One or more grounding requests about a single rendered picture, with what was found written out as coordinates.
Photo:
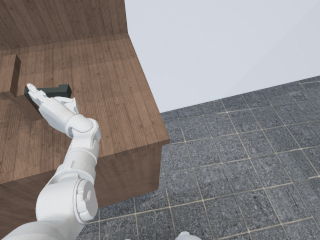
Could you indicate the tap lever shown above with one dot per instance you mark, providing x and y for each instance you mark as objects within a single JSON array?
[{"x": 63, "y": 90}]

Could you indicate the robot left hand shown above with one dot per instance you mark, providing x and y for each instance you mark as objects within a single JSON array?
[{"x": 57, "y": 111}]

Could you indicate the robot left upper arm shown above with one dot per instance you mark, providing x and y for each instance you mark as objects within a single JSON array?
[{"x": 63, "y": 209}]

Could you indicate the counter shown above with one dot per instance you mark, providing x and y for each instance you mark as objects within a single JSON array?
[{"x": 85, "y": 44}]

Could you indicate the robot right shin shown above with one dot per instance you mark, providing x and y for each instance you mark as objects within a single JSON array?
[{"x": 183, "y": 233}]

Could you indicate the left robot forearm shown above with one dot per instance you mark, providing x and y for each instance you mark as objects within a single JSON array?
[{"x": 82, "y": 155}]

